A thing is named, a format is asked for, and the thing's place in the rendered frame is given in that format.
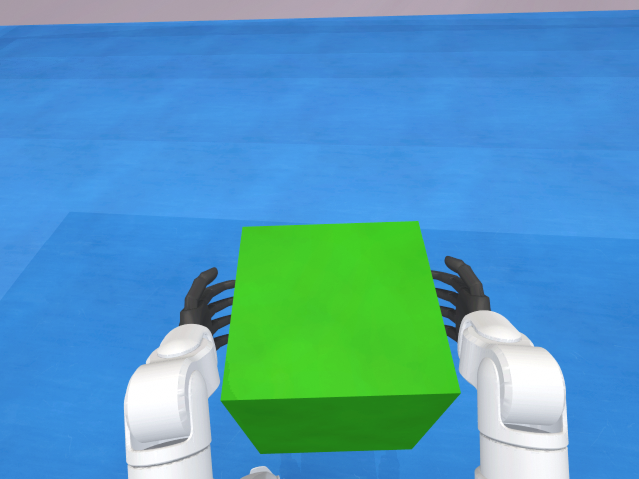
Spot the robot left shin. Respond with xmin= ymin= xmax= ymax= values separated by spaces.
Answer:
xmin=250 ymin=466 xmax=273 ymax=474

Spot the carton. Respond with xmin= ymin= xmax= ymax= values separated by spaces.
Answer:
xmin=220 ymin=221 xmax=461 ymax=454

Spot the robot left hand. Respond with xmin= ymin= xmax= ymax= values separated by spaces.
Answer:
xmin=179 ymin=267 xmax=235 ymax=351

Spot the robot right forearm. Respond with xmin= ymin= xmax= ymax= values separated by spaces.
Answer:
xmin=457 ymin=310 xmax=569 ymax=479

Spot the robot right hand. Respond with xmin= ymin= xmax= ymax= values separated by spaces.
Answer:
xmin=431 ymin=256 xmax=491 ymax=344

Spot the robot left forearm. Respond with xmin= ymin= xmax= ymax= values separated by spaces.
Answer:
xmin=124 ymin=324 xmax=220 ymax=479

